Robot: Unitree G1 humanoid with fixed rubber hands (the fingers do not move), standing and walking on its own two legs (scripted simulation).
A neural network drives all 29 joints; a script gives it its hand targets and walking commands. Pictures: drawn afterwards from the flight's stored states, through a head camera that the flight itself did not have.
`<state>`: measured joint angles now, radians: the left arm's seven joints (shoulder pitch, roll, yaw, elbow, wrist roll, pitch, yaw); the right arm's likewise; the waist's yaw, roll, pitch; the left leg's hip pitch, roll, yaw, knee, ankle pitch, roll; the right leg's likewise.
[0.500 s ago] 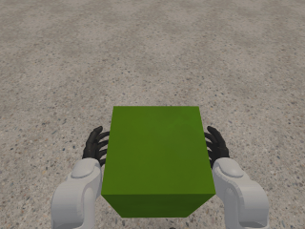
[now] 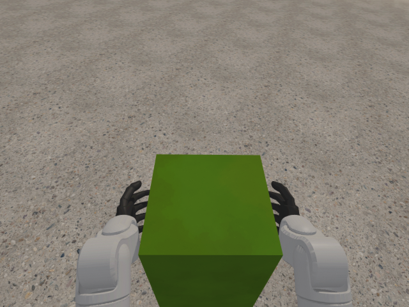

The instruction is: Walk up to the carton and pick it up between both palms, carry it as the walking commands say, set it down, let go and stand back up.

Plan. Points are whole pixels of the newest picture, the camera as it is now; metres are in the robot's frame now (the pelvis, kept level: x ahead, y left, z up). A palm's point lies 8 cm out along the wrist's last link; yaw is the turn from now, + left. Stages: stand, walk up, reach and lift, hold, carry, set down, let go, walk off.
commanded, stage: carry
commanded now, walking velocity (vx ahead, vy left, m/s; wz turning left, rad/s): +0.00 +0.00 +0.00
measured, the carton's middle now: (207, 239) +0.26 +0.00 +0.02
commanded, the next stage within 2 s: hold in 1.90 s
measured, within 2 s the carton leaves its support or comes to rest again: neither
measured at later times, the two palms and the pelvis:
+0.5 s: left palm (137, 201) +0.30 +0.14 +0.09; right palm (284, 204) +0.29 -0.14 +0.09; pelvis +0.04 +0.00 -0.01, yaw -1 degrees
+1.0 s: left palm (140, 218) +0.27 +0.12 +0.08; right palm (294, 224) +0.26 -0.15 +0.08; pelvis +0.00 -0.01 +0.00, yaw -1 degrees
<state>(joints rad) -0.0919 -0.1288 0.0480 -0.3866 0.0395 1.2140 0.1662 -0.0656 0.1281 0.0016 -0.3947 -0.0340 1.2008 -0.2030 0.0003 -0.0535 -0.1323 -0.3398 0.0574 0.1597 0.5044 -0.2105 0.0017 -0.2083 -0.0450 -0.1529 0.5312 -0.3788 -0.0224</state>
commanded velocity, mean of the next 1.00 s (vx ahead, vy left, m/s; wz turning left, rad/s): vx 0.00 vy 0.00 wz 0.00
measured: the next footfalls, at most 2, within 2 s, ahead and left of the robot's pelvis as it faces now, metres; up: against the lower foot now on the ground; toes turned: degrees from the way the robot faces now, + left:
none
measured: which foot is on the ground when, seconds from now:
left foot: down 0.00-1.00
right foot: down 0.00-1.00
